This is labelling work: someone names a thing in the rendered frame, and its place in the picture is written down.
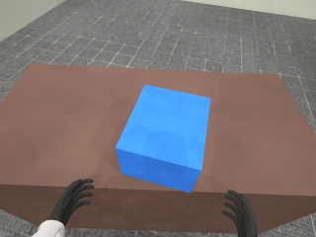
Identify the carton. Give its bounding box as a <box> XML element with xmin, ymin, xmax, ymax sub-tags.
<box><xmin>116</xmin><ymin>85</ymin><xmax>210</xmax><ymax>193</ymax></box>

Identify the right robot hand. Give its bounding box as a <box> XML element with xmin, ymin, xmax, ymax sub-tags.
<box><xmin>222</xmin><ymin>190</ymin><xmax>258</xmax><ymax>237</ymax></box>

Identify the left robot hand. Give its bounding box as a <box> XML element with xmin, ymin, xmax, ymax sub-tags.
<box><xmin>49</xmin><ymin>179</ymin><xmax>95</xmax><ymax>226</ymax></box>

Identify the robot left forearm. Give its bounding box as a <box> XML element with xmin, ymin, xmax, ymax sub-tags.
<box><xmin>32</xmin><ymin>220</ymin><xmax>65</xmax><ymax>237</ymax></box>

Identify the pedestal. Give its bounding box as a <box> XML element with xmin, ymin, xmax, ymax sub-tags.
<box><xmin>0</xmin><ymin>63</ymin><xmax>316</xmax><ymax>234</ymax></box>

